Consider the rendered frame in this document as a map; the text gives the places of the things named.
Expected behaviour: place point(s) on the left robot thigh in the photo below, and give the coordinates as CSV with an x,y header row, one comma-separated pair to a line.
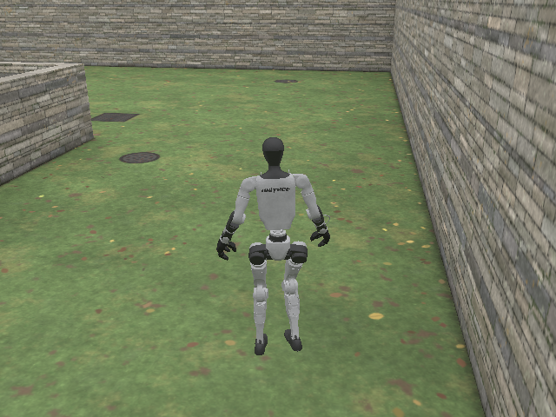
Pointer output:
x,y
258,261

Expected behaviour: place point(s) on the robot left upper arm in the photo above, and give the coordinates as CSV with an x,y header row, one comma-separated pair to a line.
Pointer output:
x,y
242,199

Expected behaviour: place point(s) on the robot right upper arm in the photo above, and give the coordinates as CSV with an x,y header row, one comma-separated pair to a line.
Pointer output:
x,y
302,182

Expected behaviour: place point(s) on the robot right hand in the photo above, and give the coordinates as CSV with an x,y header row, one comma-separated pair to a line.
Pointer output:
x,y
317,235

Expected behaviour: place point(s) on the robot left shin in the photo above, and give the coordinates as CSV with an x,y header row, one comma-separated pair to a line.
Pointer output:
x,y
259,317

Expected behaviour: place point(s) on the left robot forearm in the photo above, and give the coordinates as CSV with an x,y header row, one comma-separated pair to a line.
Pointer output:
x,y
229,230

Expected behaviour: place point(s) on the right robot forearm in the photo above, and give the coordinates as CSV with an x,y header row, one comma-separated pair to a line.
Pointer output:
x,y
320,223

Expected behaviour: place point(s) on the robot left hand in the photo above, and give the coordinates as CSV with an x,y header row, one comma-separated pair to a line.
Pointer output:
x,y
222,246

